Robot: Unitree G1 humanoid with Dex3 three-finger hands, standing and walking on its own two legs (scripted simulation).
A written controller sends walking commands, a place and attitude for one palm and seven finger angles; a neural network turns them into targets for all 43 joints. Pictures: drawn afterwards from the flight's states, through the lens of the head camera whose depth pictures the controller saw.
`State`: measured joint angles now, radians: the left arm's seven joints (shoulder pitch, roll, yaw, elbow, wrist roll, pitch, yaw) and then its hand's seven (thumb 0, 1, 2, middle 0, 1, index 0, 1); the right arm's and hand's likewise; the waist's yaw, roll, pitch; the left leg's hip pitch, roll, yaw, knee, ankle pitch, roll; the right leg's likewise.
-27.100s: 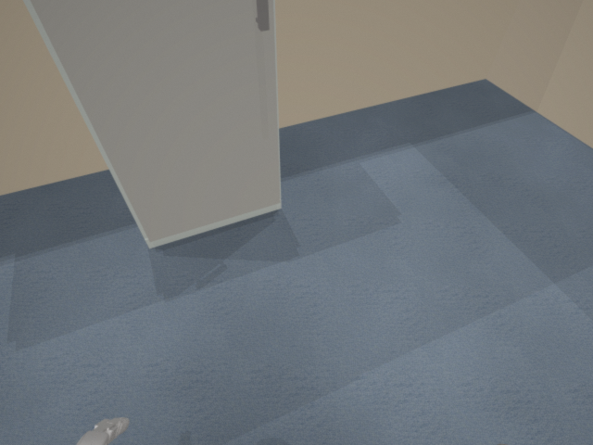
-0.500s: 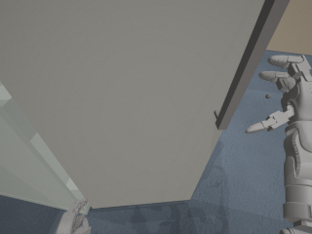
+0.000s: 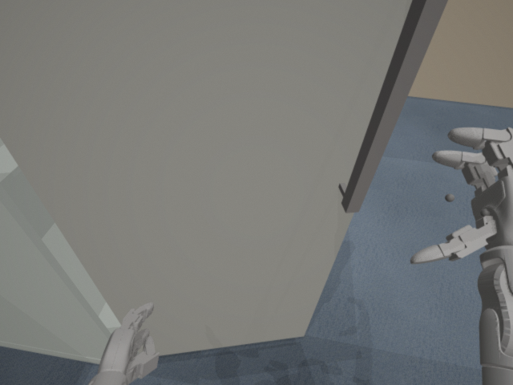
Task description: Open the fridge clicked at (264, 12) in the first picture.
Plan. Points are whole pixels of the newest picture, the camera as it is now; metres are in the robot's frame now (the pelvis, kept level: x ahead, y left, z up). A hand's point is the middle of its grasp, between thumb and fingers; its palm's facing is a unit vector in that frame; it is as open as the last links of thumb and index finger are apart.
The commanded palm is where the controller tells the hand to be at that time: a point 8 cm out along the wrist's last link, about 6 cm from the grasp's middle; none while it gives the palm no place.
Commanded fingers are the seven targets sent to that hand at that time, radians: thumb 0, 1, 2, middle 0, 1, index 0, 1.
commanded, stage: slip the hand off the handle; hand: right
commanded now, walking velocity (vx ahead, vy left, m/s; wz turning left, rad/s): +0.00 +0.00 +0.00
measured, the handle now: (378, 110) +0.42 -0.16 +0.26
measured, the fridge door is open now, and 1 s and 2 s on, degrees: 73 73 73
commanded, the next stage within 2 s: draw the hand back to the body in 0.26 s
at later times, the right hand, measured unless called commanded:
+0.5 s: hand (468, 228) +0.26 -0.24 +0.20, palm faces +0.12 +0.98 -0.14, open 14.7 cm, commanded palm +0.21 -0.28 +0.22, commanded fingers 0.00 0.55 -0.20 0.25 1.15 0.25 1.15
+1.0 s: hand (507, 267) +0.21 -0.26 +0.19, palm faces +0.35 +0.91 -0.24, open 14.2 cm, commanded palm +0.17 -0.30 +0.20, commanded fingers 0.00 0.12 -0.41 0.23 0.89 0.23 0.89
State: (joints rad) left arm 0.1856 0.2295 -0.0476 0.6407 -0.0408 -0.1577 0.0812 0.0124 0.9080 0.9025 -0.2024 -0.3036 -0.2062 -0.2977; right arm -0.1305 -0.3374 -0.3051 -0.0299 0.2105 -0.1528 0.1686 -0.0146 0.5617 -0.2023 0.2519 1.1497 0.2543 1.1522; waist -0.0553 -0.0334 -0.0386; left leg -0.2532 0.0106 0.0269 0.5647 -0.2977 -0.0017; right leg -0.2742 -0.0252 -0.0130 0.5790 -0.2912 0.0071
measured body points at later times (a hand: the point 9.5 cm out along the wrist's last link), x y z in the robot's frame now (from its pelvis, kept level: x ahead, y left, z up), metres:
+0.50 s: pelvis +0.00 +0.01 +0.00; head -0.02 +0.03 +0.45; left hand +0.20 +0.23 -0.07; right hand +0.24 -0.29 +0.21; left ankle +0.00 +0.12 -0.73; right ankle +0.01 -0.12 -0.73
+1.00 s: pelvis +0.00 -0.01 +0.00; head -0.04 +0.01 +0.45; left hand +0.22 +0.19 -0.04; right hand +0.19 -0.31 +0.21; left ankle +0.00 +0.12 -0.73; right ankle +0.01 -0.12 -0.73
